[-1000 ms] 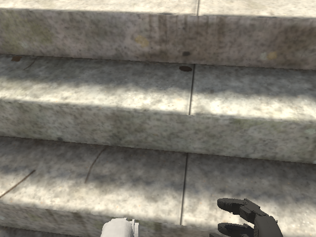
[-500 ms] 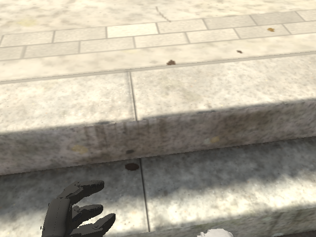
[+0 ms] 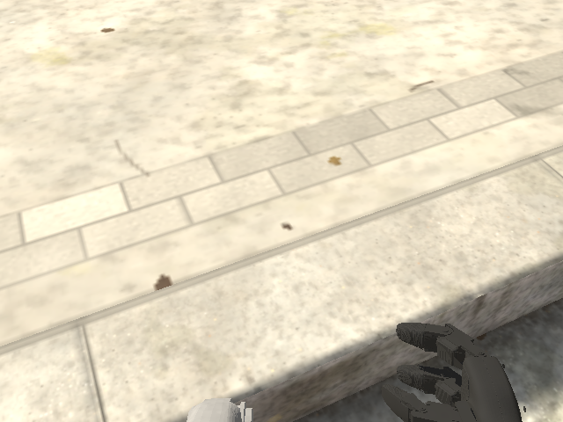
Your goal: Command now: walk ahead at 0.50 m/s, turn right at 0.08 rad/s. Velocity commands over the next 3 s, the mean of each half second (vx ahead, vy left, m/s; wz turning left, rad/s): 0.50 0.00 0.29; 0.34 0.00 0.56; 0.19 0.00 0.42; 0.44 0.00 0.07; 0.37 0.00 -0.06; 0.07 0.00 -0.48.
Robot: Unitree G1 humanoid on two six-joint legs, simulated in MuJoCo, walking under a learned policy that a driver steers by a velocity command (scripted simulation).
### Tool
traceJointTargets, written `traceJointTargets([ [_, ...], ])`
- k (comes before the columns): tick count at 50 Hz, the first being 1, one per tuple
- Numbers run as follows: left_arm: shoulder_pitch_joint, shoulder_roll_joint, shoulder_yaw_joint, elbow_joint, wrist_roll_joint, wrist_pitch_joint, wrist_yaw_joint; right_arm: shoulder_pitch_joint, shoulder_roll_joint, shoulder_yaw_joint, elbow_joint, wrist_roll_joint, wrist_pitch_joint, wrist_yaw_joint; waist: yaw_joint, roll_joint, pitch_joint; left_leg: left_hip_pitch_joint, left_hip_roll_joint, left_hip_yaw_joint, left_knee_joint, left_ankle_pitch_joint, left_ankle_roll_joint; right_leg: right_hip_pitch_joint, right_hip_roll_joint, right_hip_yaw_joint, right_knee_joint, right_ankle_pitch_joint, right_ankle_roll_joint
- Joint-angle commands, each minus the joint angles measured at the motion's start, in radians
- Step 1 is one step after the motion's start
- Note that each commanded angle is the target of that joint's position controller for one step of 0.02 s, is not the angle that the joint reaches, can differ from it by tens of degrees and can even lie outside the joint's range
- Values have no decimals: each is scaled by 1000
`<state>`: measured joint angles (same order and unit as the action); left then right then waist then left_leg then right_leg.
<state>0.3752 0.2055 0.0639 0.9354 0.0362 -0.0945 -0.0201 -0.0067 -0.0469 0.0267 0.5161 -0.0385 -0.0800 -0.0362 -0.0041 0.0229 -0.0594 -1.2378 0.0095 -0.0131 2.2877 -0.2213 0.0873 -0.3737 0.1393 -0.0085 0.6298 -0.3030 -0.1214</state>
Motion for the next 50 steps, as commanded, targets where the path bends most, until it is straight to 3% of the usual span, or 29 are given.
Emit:
traceJointTargets([
  [1, 80, 22, -15, 36, 1, -42, -5, -89, 78, 38, -79, 13, 19, -19, -8, -16, 113, -305, -6, -34, 227, -55, 50, 77, -311, 288, -343, 56, -34],
  [3, 94, 9, -27, 60, -23, -41, 1, -212, 50, 43, -120, 19, 36, -5, 13, 0, 156, -224, 6, 79, -71, -36, 42, 3, -273, 211, -470, -11, 18],
  [5, 167, 37, -24, 74, -44, -30, 47, -287, 32, 47, -140, 17, 68, 10, 62, -36, 89, -109, 15, 207, -246, -54, 36, 102, -296, 201, -628, 214, -23],
  [7, 153, 52, -13, 63, -33, -22, 72, -145, 23, 31, -74, 11, 72, 23, 12, -94, -17, -9, 41, 204, -318, -108, 69, 326, -310, 62, -587, 642, -43],
  [9, 83, 77, -8, 3, -73, -19, 82, -58, 31, 34, -2, 28, 70, 31, -49, -82, -98, 429, -20, 286, -651, -196, 103, 243, -296, -115, -495, 1419, -44],
  [10, 81, 126, 3, -32, -87, -33, 92, -12, -4, 25, 15, 53, 79, 16, -69, -134, -173, 602, -62, 305, -770, -222, 93, 254, -354, -70, -430, 1807, -85],
  [12, 61, 215, 34, -69, -89, -68, 69, 132, -120, -16, 61, 57, 103, 12, -132, -229, -285, 732, -136, 271, -1046, -360, 77, 427, -405, -56, -101, 2118, -90],
  [13, 63, 199, 36, -77, -92, -74, 47, 200, -156, -38, 86, 38, 98, 8, -153, -253, -300, 850, -153, 193, -1249, -349, 97, 430, -389, -60, 103, 2039, -76],
  [14, 47, 170, 45, -131, -62, -98, 33, 261, -249, -80, 114, 17, 83, 23, -167, -149, -290, 990, -44, -176, -1438, -250, 196, 209, -309, -10, 437, 1416, -31],
  [15, -11, 105, 48, -214, -31, -89, -10, 283, -319, -118, 181, 27, 108, 10, -135, 223, -247, 1101, 161, -892, -1879, -126, 371, -277, -6, -13, 1034, 280, 70],
  [16, -30, 14, 19, -279, 20, -86, -24, 206, -283, -126, 179, 40, 96, 11, -79, 50, -216, 1066, 225, -1011, -1980, -238, 354, -487, -39, 114, 1529, 213, 77],
  [19, -254, -163, -75, -440, 26, -51, 12, 282, -133, -84, 364, 11, 34, 12, 32, -118, 149, 817, 143, -558, -1896, -223, 222, -822, -113, 119, 1719, 216, 12],
  [21, -206, -169, -94, -431, 13, -7, 30, 308, -96, -66, 394, 16, 13, 31, 80, -107, 207, 786, 101, -359, -1918, -44, 157, -887, -152, 81, 1686, 123, 18],
  [23, -297, -157, -107, -472, 10, 16, 32, 301, -125, -58, 397, 23, -12, 45, 86, -90, 255, 709, 71, -242, -1989, -7, 111, -894, -194, 36, 1469, 47, 22],
  [25, -441, -178, -114, -538, 17, 32, 44, 405, -197, -72, 426, 12, -43, 42, 27, -9, 213, 804, 103, -297, -2058, 75, 135, -1014, -194, -32, 1628, -37, 8],
  [28, -600, -201, -141, -633, 24, 37, 43, 553, -210, -81, 482, 32, -26, 28, -32, 9, 167, 944, 75, -268, -2137, 94, 124, -1039, -233, -68, 1399, -135, -23],
  [30, -661, -166, -144, -662, 3, 45, 15, 604, -209, -88, 458, 50, 0, -3, -81, 19, 82, 935, 81, -234, -2319, 388, 165, -642, -236, -147, 957, -108, -15],
  [31, -605, -174, -136, -610, -13, 45, 2, 527, -199, -83, 403, 60, 3, -8, -28, -7, -18, 860, 69, -153, -2267, 795, 139, -303, -165, -224, 758, -131, -25],
  [32, -487, -154, -117, -548, -23, 51, 9, 539, -271, -100, 375, 49, 0, -11, 20, 29, -232, 893, 80, -137, -2106, 1367, 120, -14, -65, -238, 793, -107, -26],
  [33, -323, -99, -79, -513, -45, 68, 17, 515, -390, -142, 333, 26, -15, -5, 99, 145, -326, 1062, 115, -157, -1933, 1614, 131, 11, -62, -177, 695, -209, -17],
  [34, -203, -18, -53, -486, -56, 73, 20, 447, -448, -162, 297, 46, -35, 10, 181, 177, -360, 1184, 147, -189, -1730, 1723, 117, 32, -76, -101, 555, -244, -23],
  [35, -76, 73, -18, -441, -36, 64, 24, 345, -428, -168, 261, 60, -62, 35, 265, 90, -391, 1115, 121, -177, -1455, 1564, 85, 167, -149, 56, 402, -275, -60],
  [36, -1, 164, 16, -372, 0, 58, 36, 302, -319, -160, 189, 83, -75, 67, 239, -194, -443, 759, -65, -134, -1054, 847, 19, 364, -399, 551, 142, -284, -189],
  [37, -143, 175, 28, -401, -11, 76, 45, 285, -275, -162, 150, 31, -78, 74, 188, -329, -445, 615, -182, -136, -525, 78, -21, 283, -505, 934, -168, -109, -267],
  [38, -251, 91, 9, -371, -25, 62, 42, 309, -201, -147, 116, 5, -72, 73, 81, -220, -314, 462, -113, -153, -287, 42, -17, 193, -541, 839, -157, -85, -287],
  [40, -249, -29, -12, -243, -26, 11, 43, 267, -115, -104, 85, -6, -17, 28, 11, 25, 3, 322, -38, -146, -284, -30, 32, -48, -517, 553, -109, -163, -178],
  [43, -283, -93, -31, -153, -1, -26, 41, 390, -98, -78, 84, 11, 61, 7, -147, 3, 120, 379, 17, -201, -488, -19, 14, -211, -462, 219, -169, 139, -20],
  [46, -287, 39, -9, -147, -5, -47, 39, 338, -209, -115, 73, 14, 80, 0, -125, -61, 136, 493, 21, -77, -855, 86, -32, -166, -434, -64, -291, 500, -21],
  [50, -234, 143, 18, -145, -20, -58, 45, 246, -182, -103, 84, 48, 73, 66, -60, -109, 23, 768, 24, 97, -1389, 187, -11, 50, -337, -242, -320, 465, 25],
])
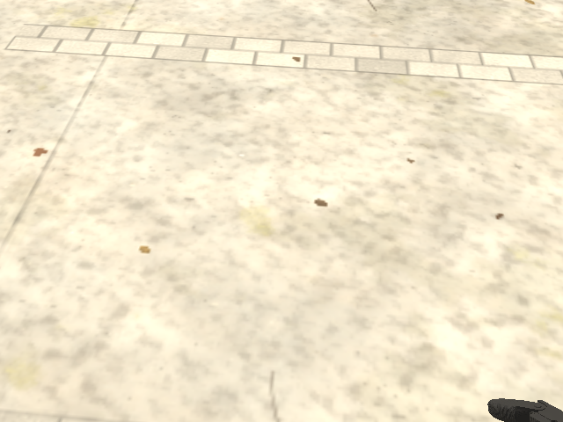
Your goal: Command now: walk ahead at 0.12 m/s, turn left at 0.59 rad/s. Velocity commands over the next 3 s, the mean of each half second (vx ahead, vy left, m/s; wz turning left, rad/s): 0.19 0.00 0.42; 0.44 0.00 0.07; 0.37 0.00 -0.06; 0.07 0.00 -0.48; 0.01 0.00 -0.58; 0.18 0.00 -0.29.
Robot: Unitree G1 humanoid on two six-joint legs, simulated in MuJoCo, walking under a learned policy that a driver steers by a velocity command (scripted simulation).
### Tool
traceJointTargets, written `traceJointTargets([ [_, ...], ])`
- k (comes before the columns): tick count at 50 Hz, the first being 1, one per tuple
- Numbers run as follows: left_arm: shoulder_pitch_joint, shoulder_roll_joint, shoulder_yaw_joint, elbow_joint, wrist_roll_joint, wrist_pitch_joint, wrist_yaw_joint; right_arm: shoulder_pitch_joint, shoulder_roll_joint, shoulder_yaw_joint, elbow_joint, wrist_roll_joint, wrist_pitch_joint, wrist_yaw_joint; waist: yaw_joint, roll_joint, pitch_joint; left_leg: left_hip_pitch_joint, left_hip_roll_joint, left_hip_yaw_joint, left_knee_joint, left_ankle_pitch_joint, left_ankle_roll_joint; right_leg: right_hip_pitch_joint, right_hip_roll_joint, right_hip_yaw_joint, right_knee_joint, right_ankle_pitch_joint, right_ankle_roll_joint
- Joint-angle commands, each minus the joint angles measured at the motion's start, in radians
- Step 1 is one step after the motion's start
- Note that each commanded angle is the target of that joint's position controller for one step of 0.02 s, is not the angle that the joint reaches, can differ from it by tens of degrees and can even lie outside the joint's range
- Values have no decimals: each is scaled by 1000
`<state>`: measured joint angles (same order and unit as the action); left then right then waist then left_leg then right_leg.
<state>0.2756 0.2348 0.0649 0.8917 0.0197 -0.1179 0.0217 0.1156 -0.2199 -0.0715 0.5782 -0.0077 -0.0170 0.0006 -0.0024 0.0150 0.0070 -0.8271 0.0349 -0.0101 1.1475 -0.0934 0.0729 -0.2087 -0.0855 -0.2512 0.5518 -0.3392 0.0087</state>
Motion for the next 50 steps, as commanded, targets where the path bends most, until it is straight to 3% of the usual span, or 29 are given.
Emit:
traceJointTargets([
  [1, -109, 132, 24, -104, -6, -29, 3, 115, -15, -8, 24, 20, 10, 34, -48, -120, -47, 376, -6, 115, -311, 41, 7, -33, -123, -1, -236, 546, -100],
  [4, -59, 168, 39, -122, -25, 7, -4, 170, -52, -27, 43, -12, -3, 26, -49, -148, -78, 462, -73, 165, -481, -48, 25, 136, -162, 0, -88, 767, -78],
  [5, -53, 170, 42, -128, -34, 28, -6, 241, -66, -34, 62, -25, -14, 20, -83, -126, -95, 547, -106, 169, -586, -38, 39, 133, -153, -23, 43, 764, -59],
  [6, -16, 166, 43, -131, -30, 47, -8, 311, -95, -47, 80, -34, -26, 16, -106, -68, -113, 646, -129, 112, -694, 9, 44, 78, -121, -24, 220, 607, -32],
  [7, -11, 117, 35, -176, -6, 66, -7, 334, -184, -69, 68, -41, -38, 10, -93, 24, -99, 754, 28, -104, -643, 375, 51, -127, -72, -5, 446, 175, -6],
  [8, 30, 35, 17, -240, -14, 87, -7, 287, -287, -88, 26, -45, -30, 0, -4, 164, -153, 874, 240, -508, -614, 818, 205, -398, 89, 67, 754, -338, 49],
  [9, 54, 29, 5, -255, -9, 97, -6, 264, -294, -94, -12, -3, -19, -2, -24, 175, -327, 891, 307, -685, -746, 615, 305, -439, 82, 257, 862, -318, 54],
  [10, 16, 49, 7, -245, -2, 91, -5, 201, -231, -74, -25, 0, -10, -8, -15, 85, -265, 805, 285, -606, -786, 326, 295, -458, 49, 290, 869, -236, 45],
  [11, -50, 62, 10, -254, 13, 80, -6, 168, -163, -52, -23, -7, -9, -12, -15, 16, -175, 692, 230, -516, -813, 59, 249, -468, 24, 299, 814, -143, 30],
  [13, -79, 85, 16, -272, 27, 87, -9, 144, -99, -28, -16, -8, -20, -12, 12, 39, -138, 563, 140, -433, -892, -265, 168, -398, 0, 304, 684, -52, 12],
  [16, -68, 62, 5, -259, 20, 106, -17, 189, -106, -25, 12, -18, -40, -15, -3, 47, -137, 551, 123, -414, -951, -380, 163, -394, 19, 284, 617, 7, 1],
  [18, -95, 52, -3, -259, 17, 96, -18, 228, -117, -27, 33, -14, -49, -15, -18, 39, -105, 577, 133, -401, -979, -370, 165, -429, 12, 281, 523, 44, 5],
  [21, -128, 40, -10, -256, 18, 85, -22, 272, -115, -26, 61, -7, -57, -8, -40, 77, -68, 608, 129, -370, -1005, -364, 162, -440, 8, 266, 391, 89, 7],
  [28, -147, 41, -10, -261, 3, 68, -36, 258, -144, -32, 83, -10, -59, 19, -53, 84, -12, 566, 128, -336, -996, -430, 166, -317, 44, 214, 145, 68, -12],
  [30, -123, 37, -11, -261, -2, 60, -37, 242, -153, -32, 85, -9, -57, 20, -41, 73, -4, 535, 127, -331, -962, -452, 161, -229, 63, 197, 49, 41, -31],
  [32, -43, 26, -12, -244, 7, 48, -30, 212, -146, -30, 87, -5, -52, 21, 8, 35, -1, 442, 99, -306, -885, -487, 134, -43, 94, 170, -83, 83, -59],
  [33, 36, 35, -8, -228, 13, 35, -22, 197, -113, -22, 83, -8, -54, 18, 44, 6, -11, 358, 66, -291, -804, -485, 108, 91, 77, 216, -109, 48, -72],
  [34, 151, 96, 6, -217, 25, 19, -13, 145, -48, -1, 52, -10, -61, 17, 97, -116, -27, 242, -4, -207, -597, -436, 61, 209, -86, 433, -226, -123, -105],
  [35, 192, 208, 32, -220, 28, 18, -9, 133, 3, 15, 18, -1, -72, 18, 95, -278, -38, 53, -130, -13, -339, -406, 17, 314, -273, 794, -400, -430, -181],
  [36, 200, 235, 51, -207, 19, 26, -12, 148, -78, -1, 17, -31, -71, 18, 76, -258, 13, -57, -105, -7, -210, -425, 16, 268, -337, 970, -448, -517, -269],
  [37, 162, 168, 35, -210, 7, 26, -20, 132, -110, -12, 25, -42, -69, 24, 50, -134, 35, -47, -51, -44, -142, -336, 11, 232, -298, 908, -426, -466, -275],
  [38, 134, 134, 23, -210, -3, 23, -26, 116, -114, -12, 35, -38, -67, 36, 34, -76, 38, -19, -28, -47, -133, -268, -2, 190, -240, 786, -413, -367, -244],
  [39, 111, 119, 16, -207, -5, 20, -26, 127, -105, -11, 46, -33, -61, 43, 16, -80, 26, 24, -11, -34, -146, -220, -18, 167, -188, 680, -424, -263, -209],
  [41, 115, 103, 8, -187, -6, 9, -22, 118, -81, 0, 60, -45, -50, 55, 11, -102, 15, 66, -3, 1, -143, -133, -47, 141, -121, 541, -430, -40, -184],
  [45, 173, 90, 1, -140, -11, 7, -26, 3, -55, 17, 38, -32, -38, 57, 34, -111, 31, 83, 15, 37, -276, -23, -78, 140, -81, 412, -423, 211, -186],
  [48, 210, 113, 5, -114, -4, 10, -26, -89, -36, 29, 15, -22, -35, 60, 64, -120, 41, 171, 6, 68, -433, 20, -71, 126, -82, 357, -402, 369, -179],
  [50, 227, 131, 8, -99, -8, 13, -25, -127, -50, 28, 0, -17, -35, 55, 72, -122, 50, 220, 0, 85, -496, 10, -47, 145, -102, 353, -382, 431, -175],
])
Over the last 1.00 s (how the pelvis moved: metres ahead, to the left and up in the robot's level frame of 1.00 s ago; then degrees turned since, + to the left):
0.57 0.11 0.39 29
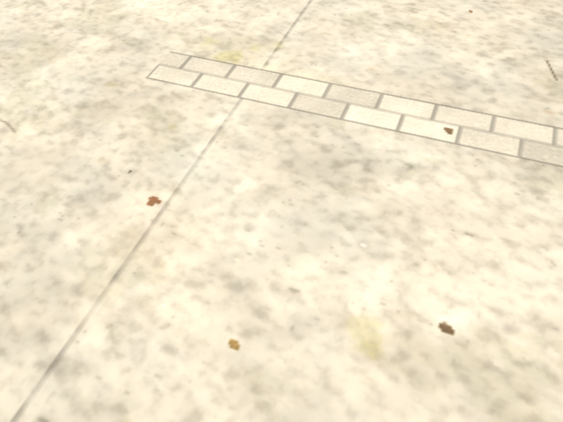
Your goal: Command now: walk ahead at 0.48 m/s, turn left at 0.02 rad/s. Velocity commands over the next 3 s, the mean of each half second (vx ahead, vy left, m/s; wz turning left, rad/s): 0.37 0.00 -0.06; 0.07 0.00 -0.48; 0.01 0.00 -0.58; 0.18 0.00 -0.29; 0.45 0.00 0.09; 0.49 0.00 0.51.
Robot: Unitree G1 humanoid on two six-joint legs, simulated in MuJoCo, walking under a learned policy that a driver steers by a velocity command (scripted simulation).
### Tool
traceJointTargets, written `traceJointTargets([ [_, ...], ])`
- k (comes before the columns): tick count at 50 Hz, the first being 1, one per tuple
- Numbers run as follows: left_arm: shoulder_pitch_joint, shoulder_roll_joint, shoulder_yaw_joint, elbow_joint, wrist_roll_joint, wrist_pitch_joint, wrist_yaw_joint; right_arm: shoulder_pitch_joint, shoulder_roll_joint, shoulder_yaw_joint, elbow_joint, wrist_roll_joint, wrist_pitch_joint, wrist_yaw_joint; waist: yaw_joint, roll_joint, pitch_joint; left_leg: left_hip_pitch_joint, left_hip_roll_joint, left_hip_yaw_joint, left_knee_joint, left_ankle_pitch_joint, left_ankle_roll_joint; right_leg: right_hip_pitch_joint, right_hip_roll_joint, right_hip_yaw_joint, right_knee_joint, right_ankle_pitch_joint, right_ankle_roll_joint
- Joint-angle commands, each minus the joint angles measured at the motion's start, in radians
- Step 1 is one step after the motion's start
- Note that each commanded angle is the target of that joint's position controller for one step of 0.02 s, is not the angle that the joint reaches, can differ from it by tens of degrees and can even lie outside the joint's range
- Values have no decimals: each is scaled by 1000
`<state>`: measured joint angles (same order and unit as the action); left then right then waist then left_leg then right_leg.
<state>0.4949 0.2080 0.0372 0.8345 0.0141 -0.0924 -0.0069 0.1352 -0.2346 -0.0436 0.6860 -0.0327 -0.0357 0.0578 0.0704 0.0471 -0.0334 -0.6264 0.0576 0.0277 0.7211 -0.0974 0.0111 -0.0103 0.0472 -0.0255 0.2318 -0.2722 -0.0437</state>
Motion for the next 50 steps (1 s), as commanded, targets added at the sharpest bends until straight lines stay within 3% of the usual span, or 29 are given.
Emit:
traceJointTargets([
  [1, 14, 160, 35, -32, -4, -9, 6, -155, -40, -1, -113, 10, -17, -7, -1, -154, 99, 37, -27, 50, -97, 2, 30, -37, -245, 128, -46, 394, -122],
  [3, 7, 181, 40, -21, -5, -2, 8, -127, -55, -7, -114, 5, -19, -18, -22, -151, 100, 113, -51, 66, -143, -49, 64, -12, -266, 119, 14, 546, -113],
  [4, 0, 190, 42, -15, -6, 0, 10, -65, -67, -14, -99, 1, -23, -27, -53, -145, 73, 205, -81, 77, -172, -71, 82, -5, -263, 103, 93, 705, -101],
  [5, -6, 197, 42, -9, -8, 4, 13, 61, -83, -25, -61, -7, -30, -38, -116, -117, 7, 372, -105, 80, -229, -55, 106, -28, -233, 61, 249, 799, -81],
  [6, -12, 181, 37, -19, -8, 3, 15, 234, -130, -43, -16, -26, -40, -52, -185, -79, -107, 625, -38, 2, -215, -84, 144, -159, -194, 29, 464, 677, -63],
  [7, 10, 96, 15, -71, -18, 3, 12, 378, -230, -63, -13, -48, -44, -65, -215, 91, -266, 878, 262, -374, -258, -304, 212, -402, -105, -30, 814, 259, -34],
  [8, 48, 113, 26, -79, -17, 5, 9, 363, -253, -69, -7, -13, -31, -62, -179, 248, -314, 927, 387, -802, -449, -326, 302, -616, 28, 18, 1038, -232, -22],
  [9, -41, 158, 39, -88, 6, 15, 10, 269, -194, -57, -16, 6, -20, -61, -150, 95, -145, 820, 333, -671, -456, -351, 277, -715, -50, 72, 1092, -159, -33],
  [10, -116, 140, 33, -103, 11, 12, 0, 210, -137, -40, -15, 15, -24, -58, -132, 16, -43, 683, 288, -523, -465, -267, 257, -709, -84, 71, 1057, -76, -36],
  [11, -125, 115, 27, -103, 9, 14, -7, 179, -105, -29, -4, 14, -31, -53, -92, -2, 6, 579, 232, -406, -495, -163, 222, -660, -118, 66, 988, -31, -34],
  [12, -110, 104, 25, -96, 19, 28, -12, 167, -85, -20, 7, 20, -39, -52, -60, 11, 40, 496, 192, -317, -509, 13, 201, -604, -133, 59, 941, -31, -20],
  [15, -57, 82, 20, -64, 27, 59, -17, 185, -80, -14, 43, 21, -65, -52, -15, 16, 27, 447, 156, -160, -494, 530, 206, -526, -116, 31, 889, -25, 21],
  [17, -93, 72, 18, -66, 22, 63, -17, 192, -94, -14, 63, 19, -65, -53, -11, 26, 26, 460, 133, -75, -490, 667, 198, -546, -106, 20, 818, 40, 34],
  [20, -199, 59, 7, -85, 9, 65, -15, 192, -92, -9, 80, 17, -56, -57, -38, 50, 44, 449, 96, 37, -497, 654, 161, -509, -92, 8, 633, 161, 30],
  [23, -290, 57, 1, -113, 9, 64, -14, 224, -105, -12, 100, 22, -47, -70, -78, 39, 38, 510, 117, 70, -468, 638, 153, -479, -77, -18, 499, 243, 14],
  [26, -309, 78, 8, -137, 19, 62, -15, 233, -126, -20, 116, 22, -30, -86, -86, 38, 35, 585, 153, 69, -376, 645, 144, -465, -60, -31, 431, 181, -16],
  [28, -265, 96, 19, -138, 26, 60, -14, 219, -148, -30, 117, 24, -18, -98, -70, 36, 27, 606, 162, 70, -253, 706, 130, -413, -27, -47, 373, 108, -51],
  [29, -200, 101, 26, -123, 30, 53, -12, 207, -155, -33, 116, 28, -11, -101, -38, 8, 1, 593, 141, 92, -128, 682, 108, -332, -4, -51, 290, 149, -72],
  [30, -119, 148, 41, -106, 35, 42, -7, 225, -164, -37, 109, 24, -7, -102, -9, -65, -58, 532, 85, 123, 60, 502, 65, -201, -44, 28, 228, 408, -104],
  [31, -51, 253, 68, -117, 32, 36, 3, 252, -119, -27, 65, 14, -4, -102, -10, -226, -144, 324, -27, 163, 384, -44, 22, -7, -287, 313, 288, 943, -196],
  [32, -51, 291, 82, -117, -15, 55, 10, 298, -78, -18, 41, 25, 14, -90, -39, -360, -280, 120, -179, 38, 598, -578, -4, 127, -443, 602, 222, 1114, -389],
  [33, -88, 245, 77, -139, -40, 73, 8, 281, -95, -16, 60, -3, 32, -87, -36, -171, -257, 91, -95, -66, 633, -537, -11, 65, -413, 544, 181, 833, -373],
  [35, -210, 162, 52, -152, -15, 101, 18, 148, -100, -20, 37, 3, 41, -88, -68, -63, -27, 48, -46, -70, 527, -406, -23, -171, -296, 425, 84, 446, -285],
  [36, -238, 152, 50, -158, -14, 107, 20, 135, -105, -21, 25, -4, 51, -89, -84, -80, 5, 75, -32, -70, 457, -362, -30, -237, -245, 383, 61, 373, -248],
  [37, -253, 151, 50, -162, -7, 110, 19, 161, -98, -19, 36, -9, 63, -88, -95, -98, -11, 120, -44, -54, 443, -331, -35, -273, -211, 348, 54, 357, -228],
  [39, -244, 173, 59, -163, -1, 106, 11, 179, -88, -16, 39, -4, 75, -85, -99, -102, -48, 147, -55, -54, 399, -310, -43, -281, -186, 337, 54, 336, -214],
  [45, -220, 209, 79, -168, 3, 124, 10, 76, -102, -16, 2, 7, 84, -92, -51, -155, -26, 106, -56, -83, 219, -279, -54, -265, -166, 444, -1, -79, -186],
  [50, -225, 217, 88, -172, 14, 133, 2, 61, -101, -11, -11, 22, 66, -97, -36, -169, -19, 185, -92, -87, 77, -312, -31, -268, -153, 509, 21, -83, -171],
])
Over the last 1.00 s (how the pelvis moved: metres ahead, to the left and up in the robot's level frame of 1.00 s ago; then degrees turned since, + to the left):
0.36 0.04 0.01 12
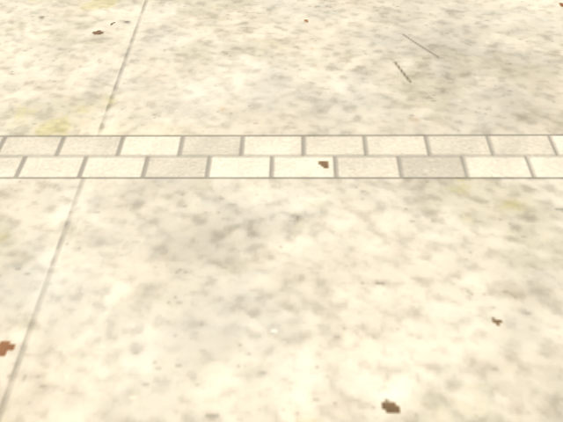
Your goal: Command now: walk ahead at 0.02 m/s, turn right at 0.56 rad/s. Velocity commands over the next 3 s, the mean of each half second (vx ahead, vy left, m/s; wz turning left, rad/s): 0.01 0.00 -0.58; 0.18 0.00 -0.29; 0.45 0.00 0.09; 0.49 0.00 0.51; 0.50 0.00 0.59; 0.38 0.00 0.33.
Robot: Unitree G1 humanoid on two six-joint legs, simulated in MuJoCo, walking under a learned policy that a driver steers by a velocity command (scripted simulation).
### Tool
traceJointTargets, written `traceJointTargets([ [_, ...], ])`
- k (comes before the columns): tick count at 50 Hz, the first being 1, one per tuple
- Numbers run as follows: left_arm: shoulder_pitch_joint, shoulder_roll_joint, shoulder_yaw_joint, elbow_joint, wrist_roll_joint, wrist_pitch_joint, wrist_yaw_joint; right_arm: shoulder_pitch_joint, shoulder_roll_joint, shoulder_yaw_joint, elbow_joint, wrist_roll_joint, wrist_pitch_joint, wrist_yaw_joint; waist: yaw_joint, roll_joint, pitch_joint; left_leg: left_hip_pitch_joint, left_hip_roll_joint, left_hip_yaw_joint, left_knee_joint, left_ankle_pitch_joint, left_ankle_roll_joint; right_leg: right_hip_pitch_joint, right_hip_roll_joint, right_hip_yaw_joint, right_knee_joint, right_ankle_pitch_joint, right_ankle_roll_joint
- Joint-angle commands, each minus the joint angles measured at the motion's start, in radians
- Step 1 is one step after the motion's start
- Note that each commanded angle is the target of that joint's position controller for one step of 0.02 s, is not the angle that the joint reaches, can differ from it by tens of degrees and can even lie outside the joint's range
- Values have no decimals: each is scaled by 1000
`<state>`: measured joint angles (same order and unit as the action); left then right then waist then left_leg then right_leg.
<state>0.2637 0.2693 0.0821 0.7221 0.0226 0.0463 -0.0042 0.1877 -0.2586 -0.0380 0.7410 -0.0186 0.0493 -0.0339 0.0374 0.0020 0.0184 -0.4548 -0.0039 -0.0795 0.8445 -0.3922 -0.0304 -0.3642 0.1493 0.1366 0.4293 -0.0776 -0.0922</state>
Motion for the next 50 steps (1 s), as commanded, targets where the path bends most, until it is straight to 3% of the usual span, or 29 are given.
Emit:
traceJointTargets([
  [1, -1, 155, 45, -62, 7, -4, -4, 16, -80, -16, -68, 12, -24, -6, -4, -130, -72, 47, -42, 21, -88, -25, 22, 79, -252, 363, -173, -266, -117],
  [4, -43, 149, 46, -67, -5, 1, -8, 115, -81, -16, -52, 20, -42, -17, -58, -137, -66, 237, -75, 34, -363, 34, 66, 12, -213, 385, -150, -261, -57],
  [5, -49, 132, 41, -70, -16, -2, -4, 151, -104, -22, -43, 13, -50, -26, -75, -110, -58, 334, -34, 6, -500, 79, 82, -51, -165, 356, -117, -338, -4],
  [6, 2, 76, 29, -74, -27, -6, 1, 136, -191, -40, -63, -1, -53, -35, -41, 66, -72, 389, 183, -205, -622, -70, 127, -124, -74, 236, 74, -456, 56],
  [7, -12, 79, 35, -88, -23, -15, 7, 27, -262, -51, -109, -10, -49, -33, -34, 230, -17, 314, 393, -463, -702, -93, 216, -275, 82, -12, 316, -471, 83],
  [8, -52, 157, 52, -80, 19, -20, 6, 20, -219, -47, -100, -20, -47, -27, -34, 138, 17, 208, 392, -392, -656, 72, 263, -233, -20, -13, 486, -432, 98],
  [9, -29, 153, 56, -61, 18, -19, -2, -17, -152, -28, -106, -13, -52, -23, -1, 90, 8, 188, 317, -281, -617, 215, 241, -185, -24, -8, 577, -374, 98],
  [10, 12, 138, 52, -41, 16, -10, -9, -45, -126, -20, -110, -8, -54, -19, 22, 87, -2, 200, 254, -174, -590, 325, 212, -171, -24, -16, 654, -330, 105],
  [12, 51, 132, 47, -21, 8, 7, -24, -50, -114, -16, -127, -7, -55, -19, 19, 139, -31, 274, 210, -65, -549, 490, 204, -200, -35, -53, 753, -313, 123],
  [16, -58, 105, 26, -59, -3, 21, -37, 82, -138, -31, -99, -6, -51, -15, -62, 140, -34, 442, 242, -25, -499, 651, 229, -270, -77, -90, 652, -330, 155],
  [18, -87, 96, 18, -73, -6, 25, -42, 109, -155, -40, -90, -7, -50, -13, -79, 158, -39, 473, 263, -11, -484, 680, 236, -249, -94, -106, 575, -351, 157],
  [23, -116, 82, 2, -106, -20, 25, -47, 87, -186, -54, -84, -11, -45, 8, -81, 198, -50, 387, 278, 68, -438, 698, 222, -46, -110, -194, 345, -394, 113],
  [25, -107, 86, 1, -115, -22, 18, -43, 87, -198, -59, -77, -6, -43, 14, -74, 204, -57, 375, 288, 79, -396, 696, 206, 14, -101, -216, 241, -364, 89],
  [26, -83, 82, 0, -113, -17, 12, -40, 75, -201, -61, -74, 2, -40, 15, -50, 186, -63, 348, 281, 102, -349, 660, 181, 75, -94, -222, 139, -297, 75],
  [27, -50, 85, 0, -104, -6, 0, -31, 77, -199, -62, -67, 8, -37, 15, -21, 139, -73, 290, 264, 140, -276, 565, 133, 171, -89, -205, -7, -161, 61],
  [28, -9, 147, 13, -99, 12, -16, -20, 114, -166, -55, -65, 4, -33, 18, -8, -24, -105, 133, 210, 199, -97, 349, 69, 336, -205, -2, -121, -90, 31],
  [29, -12, 296, 39, -134, 0, -26, -13, 116, -53, -21, -136, -10, -27, 25, -44, -307, -100, -148, 44, 252, 108, -254, -5, 433, -531, 401, -99, 409, -91],
  [30, 105, 271, 48, -103, -18, -25, -6, 25, -111, -28, -136, -9, -11, 9, 72, -199, -150, -142, 36, 107, 225, -279, 0, 394, -546, 351, -67, 496, -216],
  [31, 76, 211, 25, -89, -15, -23, -1, 8, -119, -32, -131, 4, -3, 11, 33, -159, -88, -152, 49, 78, 272, -213, 7, 352, -488, 269, -77, 440, -215],
  [32, -8, 153, 4, -93, -14, -18, 4, 13, -123, -34, -112, 13, -3, 15, -6, -128, -31, -131, 65, 62, 242, -124, 11, 289, -418, 188, -103, 345, -172],
  [34, -46, 123, -8, -90, -14, -17, 10, 70, -155, -45, -75, -15, -7, 34, -31, -154, -38, -96, 65, 88, 201, -7, 9, 283, -321, 132, -172, 35, -121],
  [36, -12, 118, -13, -71, -9, -26, 3, 78, -144, -43, -55, -22, -7, 56, -23, -131, -32, -106, 57, 98, 177, 54, 10, 289, -307, 150, -240, -228, -119],
  [38, 26, 127, -11, -45, -5, -43, -2, 48, -126, -40, -52, -19, -14, 70, -14, -119, 16, -145, 58, 96, 110, 93, 11, 298, -318, 179, -292, -336, -123],
  [44, 98, 146, -6, 7, -1, -82, -4, -39, -104, -33, -51, -16, -47, 75, 15, -106, 59, -156, 59, 97, -83, 142, 21, 308, -348, 187, -323, -368, -145],
  [50, 138, 164, 0, 53, -2, -103, -4, -101, -93, -26, -76, -9, -72, 71, 25, -86, 91, -39, 42, 114, -228, 117, 54, 244, -367, 187, -288, -355, -155],
])
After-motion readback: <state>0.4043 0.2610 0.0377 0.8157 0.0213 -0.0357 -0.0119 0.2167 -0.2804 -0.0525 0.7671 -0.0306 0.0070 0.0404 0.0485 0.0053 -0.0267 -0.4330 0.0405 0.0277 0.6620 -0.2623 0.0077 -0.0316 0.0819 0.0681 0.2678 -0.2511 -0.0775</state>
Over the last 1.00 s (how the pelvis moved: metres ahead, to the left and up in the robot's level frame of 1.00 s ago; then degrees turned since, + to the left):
0.33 0.03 -0.01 -18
